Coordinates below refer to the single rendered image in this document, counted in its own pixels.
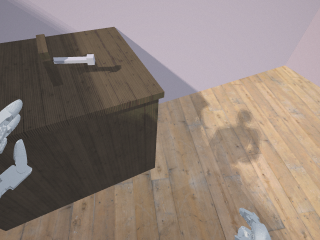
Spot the robot right hand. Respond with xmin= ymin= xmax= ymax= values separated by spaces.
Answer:
xmin=234 ymin=208 xmax=271 ymax=240

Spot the robot left hand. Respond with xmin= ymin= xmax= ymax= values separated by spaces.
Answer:
xmin=0 ymin=99 xmax=32 ymax=198

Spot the counter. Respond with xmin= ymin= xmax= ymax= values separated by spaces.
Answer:
xmin=0 ymin=27 xmax=165 ymax=231

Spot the tap lever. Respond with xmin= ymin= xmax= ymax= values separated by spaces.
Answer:
xmin=53 ymin=54 xmax=95 ymax=65

